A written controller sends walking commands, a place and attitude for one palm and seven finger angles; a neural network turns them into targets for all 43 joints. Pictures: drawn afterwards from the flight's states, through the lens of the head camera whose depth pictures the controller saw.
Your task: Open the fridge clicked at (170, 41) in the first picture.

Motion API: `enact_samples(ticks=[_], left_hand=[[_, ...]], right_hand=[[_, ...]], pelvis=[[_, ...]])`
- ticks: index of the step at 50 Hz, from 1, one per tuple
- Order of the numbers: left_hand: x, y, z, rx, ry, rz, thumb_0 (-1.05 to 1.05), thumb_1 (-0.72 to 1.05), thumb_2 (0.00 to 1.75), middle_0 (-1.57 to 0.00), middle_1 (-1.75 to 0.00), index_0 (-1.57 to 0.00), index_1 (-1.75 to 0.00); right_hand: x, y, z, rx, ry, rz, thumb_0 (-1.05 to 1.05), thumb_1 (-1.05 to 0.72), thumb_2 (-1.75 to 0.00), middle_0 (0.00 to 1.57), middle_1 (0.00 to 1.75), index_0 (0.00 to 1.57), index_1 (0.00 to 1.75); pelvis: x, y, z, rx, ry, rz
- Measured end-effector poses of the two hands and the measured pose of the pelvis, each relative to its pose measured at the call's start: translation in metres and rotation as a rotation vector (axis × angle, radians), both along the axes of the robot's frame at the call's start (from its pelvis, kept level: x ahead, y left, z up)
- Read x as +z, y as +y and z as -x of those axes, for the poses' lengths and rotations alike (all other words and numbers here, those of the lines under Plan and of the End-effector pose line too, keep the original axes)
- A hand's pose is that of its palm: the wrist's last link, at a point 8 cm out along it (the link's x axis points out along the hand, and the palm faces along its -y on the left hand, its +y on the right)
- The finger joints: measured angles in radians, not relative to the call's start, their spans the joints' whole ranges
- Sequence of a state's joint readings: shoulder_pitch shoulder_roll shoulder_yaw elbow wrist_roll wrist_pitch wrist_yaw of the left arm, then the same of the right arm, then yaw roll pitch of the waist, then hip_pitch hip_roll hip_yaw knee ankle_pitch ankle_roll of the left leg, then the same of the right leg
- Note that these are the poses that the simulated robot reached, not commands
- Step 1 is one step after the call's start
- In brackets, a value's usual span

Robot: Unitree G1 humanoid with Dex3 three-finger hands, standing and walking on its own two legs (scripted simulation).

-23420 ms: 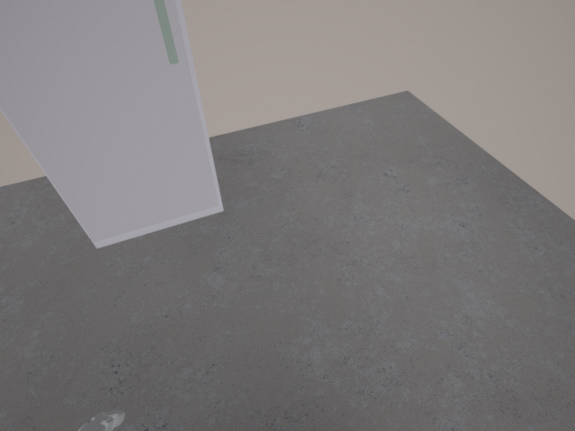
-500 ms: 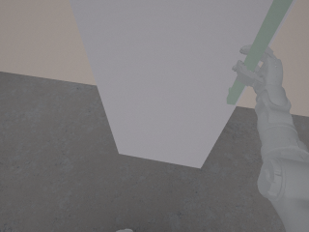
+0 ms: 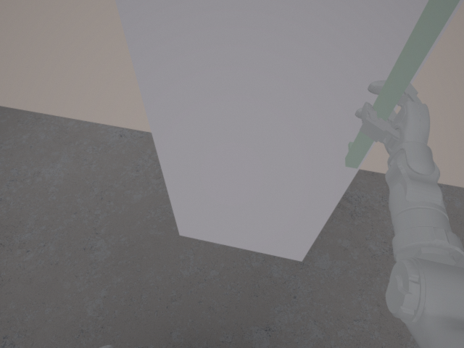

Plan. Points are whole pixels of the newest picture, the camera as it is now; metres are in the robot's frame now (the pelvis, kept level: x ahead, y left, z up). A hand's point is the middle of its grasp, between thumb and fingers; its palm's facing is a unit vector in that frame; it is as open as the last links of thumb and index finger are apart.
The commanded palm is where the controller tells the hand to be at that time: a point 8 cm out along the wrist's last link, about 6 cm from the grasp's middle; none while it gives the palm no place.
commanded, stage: grip the handle and tug to test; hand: right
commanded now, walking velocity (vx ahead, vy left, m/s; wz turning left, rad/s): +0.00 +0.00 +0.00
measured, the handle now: (384, 93) +0.53 -0.17 +0.18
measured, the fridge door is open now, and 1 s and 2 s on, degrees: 0 14 52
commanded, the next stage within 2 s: pull the door a little, standing still in 0.12 s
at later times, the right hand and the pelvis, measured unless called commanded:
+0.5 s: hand (369, 122) +0.47 -0.14 +0.16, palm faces +0.07 +1.00 +0.02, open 6.0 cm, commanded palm +0.41 -0.19 +0.16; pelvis +0.04 +0.00 +0.01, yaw +0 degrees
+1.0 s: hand (360, 174) +0.36 -0.12 +0.15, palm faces +0.05 +0.99 -0.16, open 6.8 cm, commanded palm +0.33 -0.17 +0.16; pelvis +0.05 +0.00 +0.01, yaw +0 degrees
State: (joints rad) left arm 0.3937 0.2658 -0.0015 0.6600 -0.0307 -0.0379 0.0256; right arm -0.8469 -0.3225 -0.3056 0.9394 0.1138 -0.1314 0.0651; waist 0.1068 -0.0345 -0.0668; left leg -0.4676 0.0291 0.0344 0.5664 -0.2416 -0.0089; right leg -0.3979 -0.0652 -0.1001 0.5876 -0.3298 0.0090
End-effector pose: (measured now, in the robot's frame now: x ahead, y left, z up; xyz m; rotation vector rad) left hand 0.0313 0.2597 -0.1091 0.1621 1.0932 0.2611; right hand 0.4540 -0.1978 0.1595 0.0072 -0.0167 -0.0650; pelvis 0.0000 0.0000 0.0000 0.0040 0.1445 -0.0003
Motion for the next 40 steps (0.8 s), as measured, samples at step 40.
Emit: enact_samples(ticks=[40], left_hand=[[0.029,-0.025,-0.156,-0.073,-0.26,0.067,0.01,0.91,0.89,-0.2,-0.3,-0.2,-0.3]], right_hand=[[0.002,0.011,0.069,0.048,-0.038,0.054,0.02,-0.69,-0.73,0.29,1.36,0.25,1.32]], pelvis=[[0.014,-0.001,-0.069,0.053,-0.073,0.007]])
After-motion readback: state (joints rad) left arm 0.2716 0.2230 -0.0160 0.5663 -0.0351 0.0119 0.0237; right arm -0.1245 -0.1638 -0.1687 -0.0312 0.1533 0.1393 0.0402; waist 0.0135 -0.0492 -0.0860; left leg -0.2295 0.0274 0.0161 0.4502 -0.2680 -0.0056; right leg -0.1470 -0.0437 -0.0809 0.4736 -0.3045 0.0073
